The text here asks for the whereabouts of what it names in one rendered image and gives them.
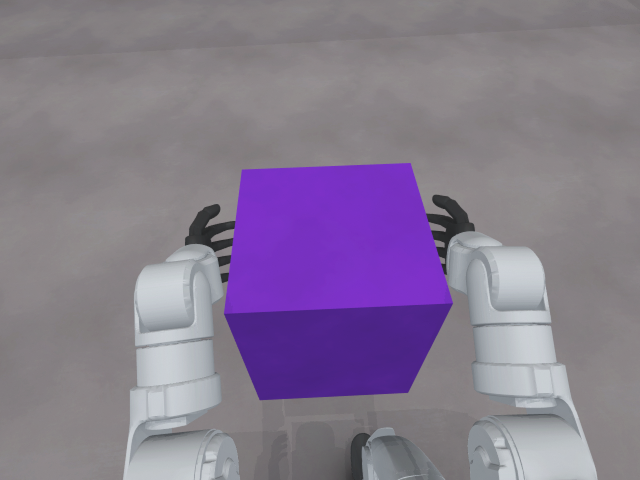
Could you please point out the robot right forearm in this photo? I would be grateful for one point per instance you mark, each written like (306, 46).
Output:
(515, 355)

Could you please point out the robot left forearm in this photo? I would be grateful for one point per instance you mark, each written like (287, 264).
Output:
(176, 378)

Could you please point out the robot left upper arm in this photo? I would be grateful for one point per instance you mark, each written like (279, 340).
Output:
(193, 455)

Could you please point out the robot right thigh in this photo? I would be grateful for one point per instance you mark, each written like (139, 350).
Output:
(396, 458)

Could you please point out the robot right hand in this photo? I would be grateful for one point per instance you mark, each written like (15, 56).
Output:
(457, 224)

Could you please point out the right robot foot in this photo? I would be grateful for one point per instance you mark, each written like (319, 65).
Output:
(356, 454)

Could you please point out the robot left hand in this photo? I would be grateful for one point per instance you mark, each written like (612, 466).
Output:
(198, 234)

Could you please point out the robot right upper arm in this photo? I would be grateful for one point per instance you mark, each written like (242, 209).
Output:
(527, 447)

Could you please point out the carton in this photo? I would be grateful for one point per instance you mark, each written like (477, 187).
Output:
(335, 284)

